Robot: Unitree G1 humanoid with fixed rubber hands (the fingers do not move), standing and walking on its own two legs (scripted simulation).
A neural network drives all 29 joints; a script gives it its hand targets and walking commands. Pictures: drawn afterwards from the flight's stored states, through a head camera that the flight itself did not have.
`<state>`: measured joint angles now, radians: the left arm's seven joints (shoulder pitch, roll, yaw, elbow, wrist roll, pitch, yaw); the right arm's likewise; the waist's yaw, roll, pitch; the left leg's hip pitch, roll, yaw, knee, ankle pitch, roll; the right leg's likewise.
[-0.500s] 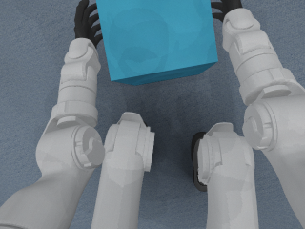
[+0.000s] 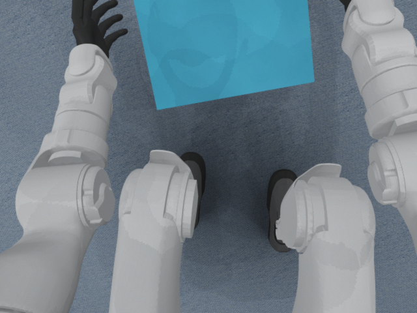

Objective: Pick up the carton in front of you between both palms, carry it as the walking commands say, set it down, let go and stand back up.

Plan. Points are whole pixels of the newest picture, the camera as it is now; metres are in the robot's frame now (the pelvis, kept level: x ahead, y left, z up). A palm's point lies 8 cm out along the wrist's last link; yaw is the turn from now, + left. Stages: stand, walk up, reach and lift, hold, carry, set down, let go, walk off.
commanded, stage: set down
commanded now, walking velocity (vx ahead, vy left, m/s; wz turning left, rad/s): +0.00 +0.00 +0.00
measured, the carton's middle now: (224, 37) +0.51 +0.05 -0.24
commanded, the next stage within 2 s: let go in 1.02 s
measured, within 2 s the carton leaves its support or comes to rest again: neither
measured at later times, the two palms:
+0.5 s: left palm out of the picture +0.48 +0.24 -0.01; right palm out of the picture +0.57 -0.13 -0.01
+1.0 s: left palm out of the picture +0.48 +0.25 +0.14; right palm out of the picture +0.57 -0.14 +0.14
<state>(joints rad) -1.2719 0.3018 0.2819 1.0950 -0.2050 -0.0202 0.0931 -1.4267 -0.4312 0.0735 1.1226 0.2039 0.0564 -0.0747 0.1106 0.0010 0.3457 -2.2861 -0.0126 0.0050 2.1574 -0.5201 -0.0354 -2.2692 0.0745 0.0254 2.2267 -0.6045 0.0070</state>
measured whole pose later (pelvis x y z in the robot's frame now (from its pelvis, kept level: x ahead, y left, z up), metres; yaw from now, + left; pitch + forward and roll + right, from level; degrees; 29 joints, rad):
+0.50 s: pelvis +0.01 +0.00 +0.10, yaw +1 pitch +45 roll +1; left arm -1.07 0.18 0.30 0.81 -0.12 0.11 0.13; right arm -1.27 -0.37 -0.13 1.04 0.04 0.14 -0.04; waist 0.13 -0.03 0.00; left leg -2.13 -0.04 -0.01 1.82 -0.48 -0.03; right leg -2.10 0.05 0.02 1.88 -0.57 0.01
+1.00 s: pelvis +0.04 +0.00 +0.23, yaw +0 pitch +46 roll +1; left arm -0.90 0.16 0.35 0.71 -0.07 0.14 0.05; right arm -1.11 -0.31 -0.18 0.92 -0.02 0.17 0.01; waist 0.12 -0.04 -0.12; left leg -1.74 -0.03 -0.03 1.30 -0.36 -0.03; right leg -1.72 0.05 0.04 1.35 -0.44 0.00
